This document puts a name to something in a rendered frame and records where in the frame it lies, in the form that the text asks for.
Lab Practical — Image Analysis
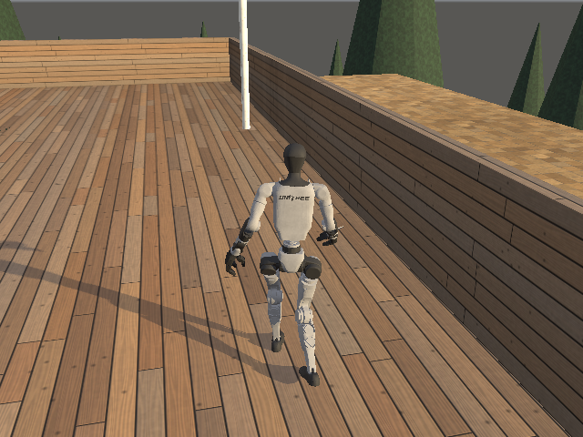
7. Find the left robot forearm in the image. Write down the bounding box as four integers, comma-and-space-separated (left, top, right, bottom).
230, 218, 253, 256

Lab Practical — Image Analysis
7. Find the robot right hand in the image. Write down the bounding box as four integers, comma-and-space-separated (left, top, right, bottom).
317, 231, 337, 246

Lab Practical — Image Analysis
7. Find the robot left upper arm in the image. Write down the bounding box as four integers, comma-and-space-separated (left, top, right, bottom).
246, 182, 275, 232

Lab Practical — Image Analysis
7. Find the robot right foot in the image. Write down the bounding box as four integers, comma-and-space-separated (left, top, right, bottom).
299, 366, 320, 387

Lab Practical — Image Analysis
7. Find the robot left hand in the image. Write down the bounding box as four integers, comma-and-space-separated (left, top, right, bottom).
225, 250, 245, 276

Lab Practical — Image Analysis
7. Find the right robot forearm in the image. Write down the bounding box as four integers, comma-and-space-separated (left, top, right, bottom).
326, 218, 338, 239

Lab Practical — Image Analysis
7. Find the robot right upper arm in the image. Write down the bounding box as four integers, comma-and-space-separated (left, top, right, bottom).
312, 183, 336, 231

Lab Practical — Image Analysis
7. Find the robot left thigh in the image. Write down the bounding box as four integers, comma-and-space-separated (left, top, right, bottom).
260, 252, 283, 305

